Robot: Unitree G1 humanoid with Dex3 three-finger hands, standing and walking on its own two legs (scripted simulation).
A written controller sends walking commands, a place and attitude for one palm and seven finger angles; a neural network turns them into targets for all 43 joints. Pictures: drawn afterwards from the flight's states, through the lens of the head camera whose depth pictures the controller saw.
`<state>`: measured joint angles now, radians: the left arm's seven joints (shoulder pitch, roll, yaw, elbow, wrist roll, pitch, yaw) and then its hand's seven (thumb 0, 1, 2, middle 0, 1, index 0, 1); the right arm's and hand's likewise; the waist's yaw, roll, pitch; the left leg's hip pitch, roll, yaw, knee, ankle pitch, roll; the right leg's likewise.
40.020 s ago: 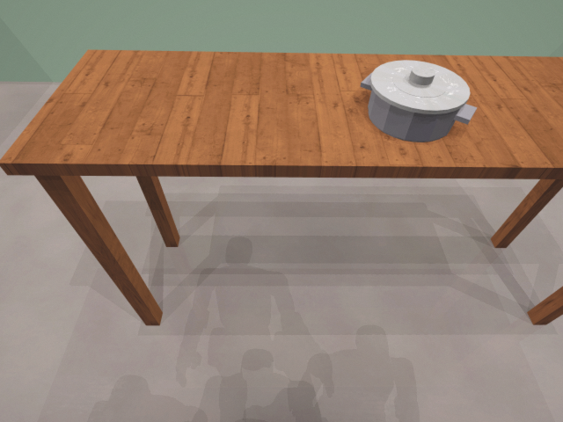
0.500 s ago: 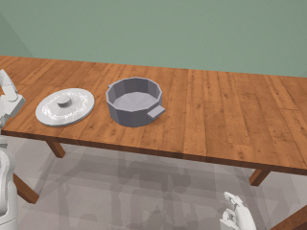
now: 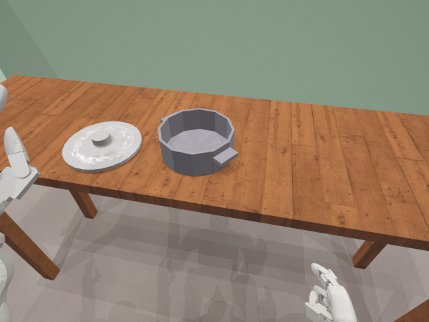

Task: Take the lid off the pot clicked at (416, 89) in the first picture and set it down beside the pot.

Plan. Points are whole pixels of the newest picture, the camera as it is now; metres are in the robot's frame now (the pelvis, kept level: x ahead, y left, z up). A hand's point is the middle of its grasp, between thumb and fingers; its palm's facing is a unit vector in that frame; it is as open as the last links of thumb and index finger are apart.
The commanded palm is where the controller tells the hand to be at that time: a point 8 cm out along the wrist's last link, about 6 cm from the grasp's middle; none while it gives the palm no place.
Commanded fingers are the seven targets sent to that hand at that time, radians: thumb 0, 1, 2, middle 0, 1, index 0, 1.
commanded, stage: step back with the hand held close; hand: left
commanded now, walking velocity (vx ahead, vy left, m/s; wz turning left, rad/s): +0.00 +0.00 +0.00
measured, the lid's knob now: (101, 137) +0.47 +0.37 +0.08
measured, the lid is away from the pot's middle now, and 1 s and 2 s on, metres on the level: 0.24 0.24 0.24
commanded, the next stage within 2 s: stop stepping back and stand still in 1.32 s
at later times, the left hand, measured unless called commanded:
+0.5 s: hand (32, 201) +0.16 +0.24 +0.24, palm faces +0.40 -0.78 -0.49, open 7.4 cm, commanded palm +0.09 +0.30 +0.26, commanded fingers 0.00 0.90 0.90 -0.20 -0.30 -0.20 -0.30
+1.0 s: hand out of the picture +0.08 +0.24 +0.26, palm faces +0.51 -0.76 -0.39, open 7.4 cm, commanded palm +0.01 +0.30 +0.26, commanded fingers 0.00 0.90 0.90 -0.20 -0.30 -0.20 -0.30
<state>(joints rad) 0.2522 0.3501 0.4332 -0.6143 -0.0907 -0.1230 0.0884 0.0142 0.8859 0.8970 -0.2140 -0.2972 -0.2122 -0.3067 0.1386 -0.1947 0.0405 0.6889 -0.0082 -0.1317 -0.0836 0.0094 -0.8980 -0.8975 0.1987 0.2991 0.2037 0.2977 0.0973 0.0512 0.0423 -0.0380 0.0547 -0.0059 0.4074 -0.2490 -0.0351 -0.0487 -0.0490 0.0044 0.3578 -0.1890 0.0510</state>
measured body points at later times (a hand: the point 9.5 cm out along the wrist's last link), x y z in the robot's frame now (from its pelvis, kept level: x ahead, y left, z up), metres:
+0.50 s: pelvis -0.04 +0.02 -0.01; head -0.01 +0.04 +0.44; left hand +0.13 +0.28 +0.27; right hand +0.15 -0.22 -0.08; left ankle -0.01 +0.14 -0.74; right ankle +0.01 -0.16 -0.74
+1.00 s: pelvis -0.11 +0.02 -0.02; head -0.11 +0.04 +0.43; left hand +0.05 +0.28 +0.28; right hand +0.04 -0.21 -0.10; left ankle -0.01 +0.14 -0.74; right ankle -0.04 -0.13 -0.74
